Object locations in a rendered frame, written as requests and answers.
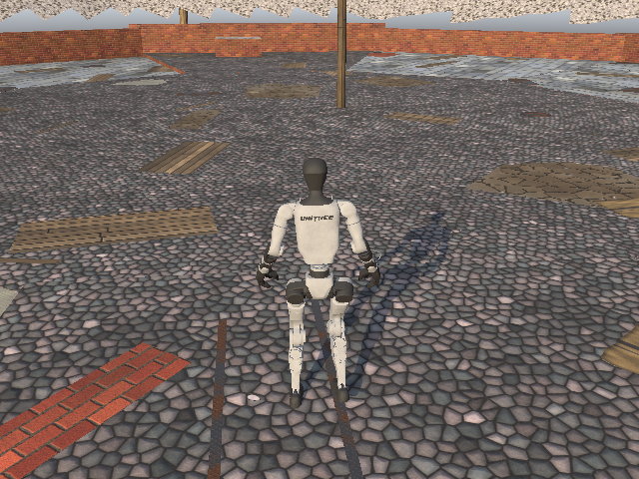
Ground right robot upper arm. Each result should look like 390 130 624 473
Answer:
337 200 367 253

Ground left robot forearm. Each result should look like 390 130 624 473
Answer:
259 242 278 273

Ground left robot hand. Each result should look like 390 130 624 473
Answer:
256 268 279 288

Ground robot right shin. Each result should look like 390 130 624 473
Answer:
329 319 346 389

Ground left robot thigh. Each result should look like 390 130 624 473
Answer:
286 278 307 346

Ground right robot hand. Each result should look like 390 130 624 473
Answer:
358 267 381 288

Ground left robot upper arm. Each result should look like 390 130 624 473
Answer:
268 202 296 256

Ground right robot forearm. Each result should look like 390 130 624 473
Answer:
357 238 377 272

